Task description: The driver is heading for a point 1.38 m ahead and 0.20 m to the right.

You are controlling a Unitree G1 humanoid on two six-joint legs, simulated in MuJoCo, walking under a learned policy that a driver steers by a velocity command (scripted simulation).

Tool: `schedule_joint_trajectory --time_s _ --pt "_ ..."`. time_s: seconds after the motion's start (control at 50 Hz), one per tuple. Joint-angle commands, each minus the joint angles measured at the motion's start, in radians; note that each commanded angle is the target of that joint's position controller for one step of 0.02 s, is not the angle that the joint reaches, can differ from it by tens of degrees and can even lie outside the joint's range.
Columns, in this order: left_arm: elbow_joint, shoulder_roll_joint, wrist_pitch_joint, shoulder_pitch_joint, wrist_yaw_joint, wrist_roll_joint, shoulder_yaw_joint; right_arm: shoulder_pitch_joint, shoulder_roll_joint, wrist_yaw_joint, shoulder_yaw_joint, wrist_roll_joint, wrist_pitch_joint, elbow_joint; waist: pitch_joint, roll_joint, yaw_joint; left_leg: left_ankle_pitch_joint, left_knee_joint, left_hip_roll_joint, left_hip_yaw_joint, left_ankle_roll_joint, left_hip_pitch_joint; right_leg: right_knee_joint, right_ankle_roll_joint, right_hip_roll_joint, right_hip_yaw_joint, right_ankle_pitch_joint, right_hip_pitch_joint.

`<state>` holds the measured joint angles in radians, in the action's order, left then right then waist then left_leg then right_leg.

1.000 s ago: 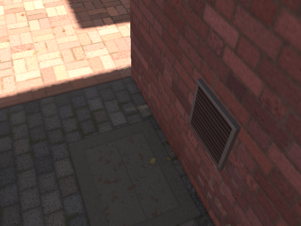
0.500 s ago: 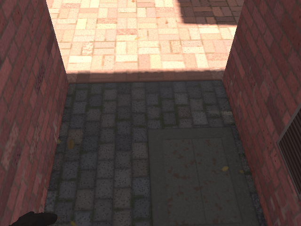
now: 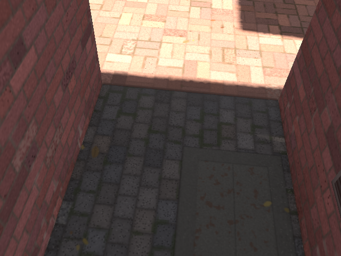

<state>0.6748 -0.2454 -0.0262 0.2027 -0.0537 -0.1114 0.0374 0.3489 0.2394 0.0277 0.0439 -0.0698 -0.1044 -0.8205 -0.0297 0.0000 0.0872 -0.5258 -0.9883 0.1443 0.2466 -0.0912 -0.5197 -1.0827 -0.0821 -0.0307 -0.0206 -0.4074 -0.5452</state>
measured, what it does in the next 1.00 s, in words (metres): goes down: right foot, then left foot 0.19 m lower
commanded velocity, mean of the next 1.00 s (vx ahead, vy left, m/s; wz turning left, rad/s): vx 0.45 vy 0.00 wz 0.05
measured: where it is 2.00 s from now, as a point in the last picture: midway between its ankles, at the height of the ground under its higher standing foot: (184, 174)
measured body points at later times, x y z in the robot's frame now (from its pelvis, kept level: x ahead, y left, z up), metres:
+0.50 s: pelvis +0.19 -0.04 -0.13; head +0.19 -0.04 +0.32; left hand +0.15 +0.22 -0.27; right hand +0.36 -0.27 -0.24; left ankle +0.20 +0.05 -0.88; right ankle +0.03 -0.16 -0.61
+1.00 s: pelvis +0.49 -0.14 -0.34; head +0.51 -0.15 +0.11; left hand +0.59 +0.11 -0.46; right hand +0.47 -0.39 -0.49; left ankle +0.38 +0.02 -0.79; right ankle +0.53 -0.23 -1.06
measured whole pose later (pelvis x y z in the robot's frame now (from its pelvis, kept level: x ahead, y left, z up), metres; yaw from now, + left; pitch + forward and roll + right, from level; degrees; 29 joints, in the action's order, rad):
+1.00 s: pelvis +0.49 -0.14 -0.34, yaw +1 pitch +2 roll +2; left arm 0.91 -0.23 -0.04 0.20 -0.03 0.02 -0.03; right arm 0.38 0.21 -0.06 -0.03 0.08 -0.06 -1.00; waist -0.01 -0.01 0.04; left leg -0.57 -1.96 0.00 0.08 -0.02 -0.68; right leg -0.62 0.05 0.00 0.01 -0.26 -0.41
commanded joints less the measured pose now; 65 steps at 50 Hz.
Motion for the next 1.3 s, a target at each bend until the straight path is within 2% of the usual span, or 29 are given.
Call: schedule_joint_trajectory --time_s 0.02,0.04,0.06,0.08,0.1,0.16,0.24,0.34,0.36,0.4,0.44,0.46,0.48,0.52,0.54,0.56,0.6,0.66,0.72,0.8,0.82,0.84,0.88,0.9,0.94,0.98,1.02,1.1,1.3 --pt "0.114 -0.116 -0.050 0.438 -0.005 0.022 -0.058 -0.218 0.204 0.037 -0.064 -0.028 -0.003 0.092 -0.027 0.037 -0.231 0.233 0.007 -0.088 0.197 -0.209 -0.296 0.182 0.035 -0.130 0.137 -0.004 0.548" --pt "0.180 -0.166 -0.065 0.623 0.000 0.006 -0.075 -0.230 0.080 0.067 -0.047 -0.050 0.001 0.100 -0.041 -0.112 -0.280 0.188 -0.302 0.047 0.099 -0.123 -0.570 0.303 0.188 -0.043 -0.145 0.061 0.816" --pt "0.116 -0.225 -0.084 0.501 -0.003 0.003 -0.078 -0.127 -0.004 0.088 -0.036 -0.039 0.004 0.112 -0.027 -0.099 -0.174 -0.020 -0.459 0.086 0.056 -0.053 -0.766 0.468 0.403 0.257 -0.599 0.414 0.820" --pt "0.078 -0.176 -0.093 0.368 -0.003 -0.012 -0.073 -0.207 0.005 0.071 -0.033 -0.057 0.015 0.150 0.143 -0.035 -0.162 0.047 -0.451 -0.037 0.148 -0.011 -1.001 0.581 0.503 0.436 -0.865 0.191 0.653" --pt "0.083 -0.100 -0.094 0.302 -0.006 0.003 -0.055 -0.233 0.026 0.038 -0.042 -0.062 0.029 0.114 0.139 0.031 -0.137 0.160 -0.434 -0.108 0.159 0.026 -0.994 0.574 0.510 0.401 -0.874 0.029 0.545" --pt "0.079 0.090 -0.098 0.105 0.011 0.014 -0.016 -0.095 0.022 0.022 -0.005 -0.084 0.053 -0.012 0.054 0.003 -0.068 0.579 -0.286 -0.207 0.019 0.107 -0.708 0.418 0.392 0.145 -0.436 0.017 0.249" --pt "0.096 -0.073 -0.139 0.182 0.061 0.032 -0.017 -0.264 0.051 0.061 -0.007 -0.077 0.053 0.082 0.063 -0.031 -0.098 1.103 -0.025 -0.204 -0.263 0.078 0.014 0.381 0.309 0.030 -0.131 -0.299 -0.396" --pt "0.149 -0.140 -0.145 0.244 0.020 0.053 -0.012 -0.317 0.072 0.054 0.008 -0.092 0.068 0.157 0.135 -0.061 -0.120 0.766 0.190 -0.156 -0.257 0.117 0.085 0.211 0.332 0.128 -0.328 -0.156 -0.106" --pt "0.161 -0.149 -0.132 0.284 0.031 0.098 -0.023 -0.392 0.101 0.061 -0.002 -0.054 0.065 0.164 0.175 -0.008 -0.192 0.588 0.511 -0.145 -0.285 0.126 0.005 0.199 0.310 0.113 -0.311 -0.141 0.084" --pt "0.218 -0.197 -0.095 0.290 0.002 0.089 -0.034 -0.254 0.114 0.065 -0.019 -0.032 0.062 0.089 0.143 -0.032 -0.162 0.729 0.806 -0.196 -0.256 0.093 0.174 0.007 0.319 0.098 -0.349 -0.041 0.283" --pt "0.253 -0.186 -0.065 0.291 -0.062 0.005 -0.035 0.225 0.184 0.044 -0.079 -0.042 0.039 -0.057 0.005 0.084 0.011 0.874 0.762 -0.244 -0.271 -0.008 0.800 -0.427 0.241 0.048 -0.250 0.227 0.036" --pt "0.253 -0.095 -0.064 0.341 -0.086 0.015 -0.029 0.388 0.199 0.047 -0.094 -0.055 0.045 -0.094 -0.232 0.249 0.047 1.303 0.365 -0.400 -0.115 -0.255 1.263 -0.891 0.147 -0.100 -0.152 -0.290 -0.324" --pt "0.200 -0.034 -0.065 0.340 -0.083 0.035 -0.015 0.366 0.196 0.052 -0.106 -0.063 0.045 -0.088 -0.287 0.129 0.047 1.293 0.304 -0.476 -0.029 -0.301 1.389 -0.988 0.129 -0.086 -0.100 -0.363 -0.633" --pt "0.058 -0.054 -0.067 0.085 -0.067 0.058 -0.018 0.212 0.155 0.035 -0.109 -0.026 0.043 -0.087 0.011 0.027 0.069 0.302 0.554 -0.572 0.217 -0.292 1.032 -0.830 0.112 0.048 -0.092 -0.178 -0.941" --pt "0.059 -0.024 -0.077 0.009 -0.035 0.017 -0.011 0.092 -0.053 0.014 -0.031 -0.048 0.018 -0.074 0.122 -0.132 -0.010 0.302 0.561 -0.480 0.070 -0.186 0.762 -0.373 0.137 0.163 -0.167 0.174 -0.857" --pt "0.126 -0.032 -0.064 0.069 -0.029 0.017 -0.011 0.022 -0.072 0.022 -0.014 -0.032 0.019 -0.065 0.175 -0.094 -0.073 0.326 0.652 -0.420 -0.030 -0.208 0.358 -0.107 0.175 0.211 -0.136 0.346 -0.517" --pt "0.147 0.000 -0.042 0.043 -0.047 -0.013 -0.003 -0.030 0.001 0.021 -0.024 -0.011 -0.008 -0.069 0.130 0.085 -0.097 0.186 0.653 -0.300 -0.093 -0.230 -0.120 -0.087 0.144 0.159 -0.010 0.564 -0.070" --pt "0.106 -0.063 -0.043 0.002 -0.035 0.010 0.003 -0.079 0.041 -0.026 -0.028 -0.048 -0.061 -0.030 0.047 -0.019 -0.066 0.144 0.417 -0.263 -0.143 -0.152 -0.021 0.362 0.117 0.181 -0.101 1.037 -0.053" --pt "0.074 -0.129 -0.025 -0.034 -0.003 -0.010 -0.016 -0.024 0.071 0.001 -0.015 -0.055 -0.055 -0.062 0.123 0.046 -0.096 -0.047 0.354 -0.303 -0.074 -0.143 -0.148 0.320 0.102 0.143 -0.051 0.914 0.137" --pt "0.035 -0.088 -0.027 -0.258 -0.011 -0.011 0.005 0.225 0.101 -0.033 -0.023 -0.013 -0.010 -0.139 0.207 0.010 0.079 -0.071 0.157 -0.345 0.045 -0.101 0.268 0.724 0.092 0.182 -0.063 0.826 -0.051" --pt "0.003 -0.076 -0.036 -0.323 -0.014 0.237 -0.038 0.177 0.115 -0.085 -0.075 0.128 0.052 -0.160 0.274 0.024 0.085 0.193 0.131 -0.279 0.055 -0.084 0.242 0.761 0.085 0.147 -0.117 0.719 -0.068" --pt "0.030 -0.089 -0.039 -0.231 -0.009 0.250 -0.041 0.174 0.138 -0.094 -0.084 0.112 0.075 -0.180 0.238 -0.010 0.028 0.309 0.021 -0.288 0.010 -0.062 0.253 0.807 0.107 0.148 -0.084 0.712 0.029" --pt "0.216 -0.176 -0.038 0.252 0.009 0.172 -0.101 0.198 0.054 -0.080 -0.091 0.081 0.062 -0.229 0.008 -0.108 -0.144 0.100 -0.503 -0.152 -0.106 0.013 0.022 0.707 0.171 0.179 -0.025 1.061 0.598" --pt "0.296 -0.181 -0.026 0.491 0.008 0.143 -0.108 0.270 -0.051 -0.063 -0.079 0.093 0.040 -0.255 -0.172 -0.303 -0.225 -0.435 -1.005 -0.021 -0.162 0.073 -0.351 0.379 0.227 0.246 -0.014 1.238 1.036" --pt "0.286 -0.205 -0.004 0.463 0.021 0.168 -0.130 0.122 0.028 -0.061 -0.085 0.154 -0.003 -0.111 -0.318 -0.402 -0.268 -0.237 -1.252 -0.107 -0.136 0.090 -0.728 0.460 0.346 0.413 -0.350 0.577 1.094" --pt "0.251 -0.153 -0.001 0.238 0.043 0.110 -0.112 -0.112 0.006 -0.109 -0.075 0.166 0.009 -0.018 -0.162 -0.020 -0.183 0.106 -0.986 -0.219 -0.223 0.068 -0.741 0.798 0.385 0.468 -0.599 -0.085 0.737" --pt "0.235 -0.067 -0.040 0.068 0.047 0.092 -0.077 -0.118 0.009 -0.114 -0.081 0.138 0.027 -0.007 -0.022 0.024 -0.064 0.287 -0.757 -0.270 -0.127 0.042 -0.630 0.740 0.330 0.443 -0.548 0.168 0.415" --pt "0.259 -0.055 -0.061 0.028 0.080 0.111 -0.066 -0.210 0.001 -0.083 -0.102 0.062 0.026 0.044 0.045 -0.094 -0.043 0.602 -0.019 -0.243 -0.191 0.100 -0.181 0.824 0.275 0.191 -0.130 0.491 0.074" --pt "0.368 -0.083 -0.039 0.294 0.084 0.141 -0.112 -0.559 -0.011 0.002 -0.087 0.093 0.029 0.138 0.071 -0.045 -0.159 0.460 0.468 -0.141 -0.278 0.015 -0.129 0.708 0.258 0.262 -0.146 0.797 0.580"
Keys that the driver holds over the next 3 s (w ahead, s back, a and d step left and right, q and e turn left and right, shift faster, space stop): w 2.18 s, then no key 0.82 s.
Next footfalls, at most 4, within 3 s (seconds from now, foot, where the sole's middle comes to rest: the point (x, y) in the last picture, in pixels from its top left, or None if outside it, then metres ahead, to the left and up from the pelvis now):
0.02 right None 0.00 -0.13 -0.72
0.44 left None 0.25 0.06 -0.91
0.88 right None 0.57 -0.23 -1.10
1.34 left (162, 205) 0.86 -0.04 -1.10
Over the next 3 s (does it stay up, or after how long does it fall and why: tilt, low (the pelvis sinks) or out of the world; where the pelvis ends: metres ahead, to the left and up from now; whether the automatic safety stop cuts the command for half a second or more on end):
stays up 1.36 -0.20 -0.33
